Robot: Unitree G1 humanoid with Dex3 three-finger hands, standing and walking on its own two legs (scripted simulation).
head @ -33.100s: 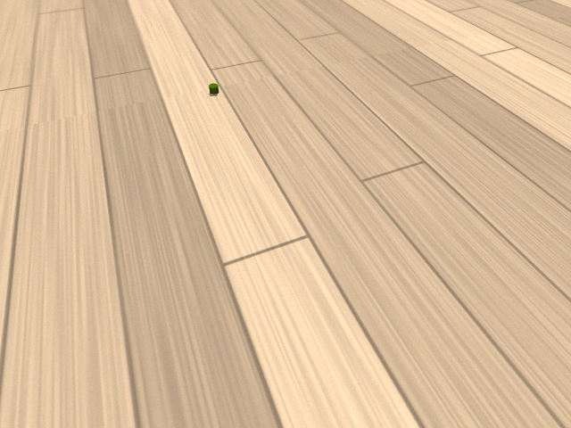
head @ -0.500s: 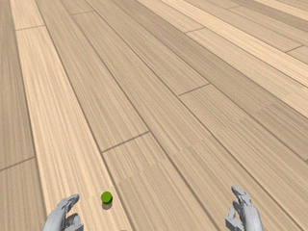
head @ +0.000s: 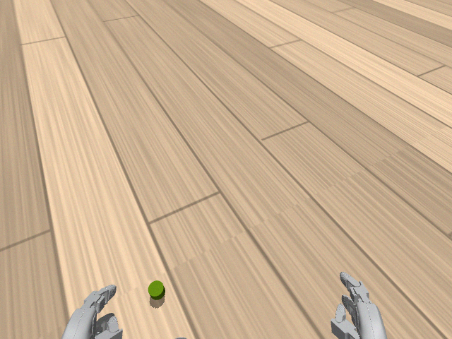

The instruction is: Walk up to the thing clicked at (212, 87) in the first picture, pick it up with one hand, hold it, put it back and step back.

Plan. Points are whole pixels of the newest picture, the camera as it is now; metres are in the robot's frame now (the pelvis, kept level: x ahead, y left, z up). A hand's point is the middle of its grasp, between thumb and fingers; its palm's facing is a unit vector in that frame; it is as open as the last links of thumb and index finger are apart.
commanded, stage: home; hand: left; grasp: from above
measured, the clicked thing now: (156, 290) +0.44 +0.26 -0.69
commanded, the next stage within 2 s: stand in 0.10 s
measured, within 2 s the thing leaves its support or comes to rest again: neither
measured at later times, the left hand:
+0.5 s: hand out of the picture +0.11 +0.24 -0.10, palm faces +0.02 -0.94 -0.34, open 7.4 cm
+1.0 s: hand out of the picture +0.03 +0.25 -0.10, palm faces +0.03 -0.94 -0.33, open 7.4 cm
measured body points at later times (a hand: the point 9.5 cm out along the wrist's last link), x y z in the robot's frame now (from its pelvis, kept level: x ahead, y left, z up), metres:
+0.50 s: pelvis -0.01 +0.01 +0.03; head +0.01 +0.01 +0.48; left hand +0.11 +0.29 -0.08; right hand +0.10 -0.28 -0.09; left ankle +0.02 +0.13 -0.68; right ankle -0.01 -0.13 -0.68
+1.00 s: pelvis -0.01 +0.01 +0.06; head -0.02 +0.00 +0.51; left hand +0.03 +0.29 -0.08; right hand +0.06 -0.27 -0.08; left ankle +0.02 +0.13 -0.68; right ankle -0.01 -0.13 -0.68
